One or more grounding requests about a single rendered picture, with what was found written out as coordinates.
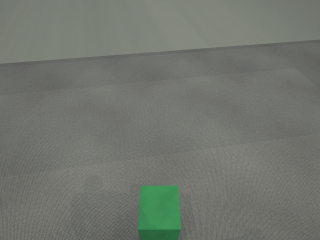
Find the carton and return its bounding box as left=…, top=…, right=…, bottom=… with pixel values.
left=137, top=185, right=181, bottom=240

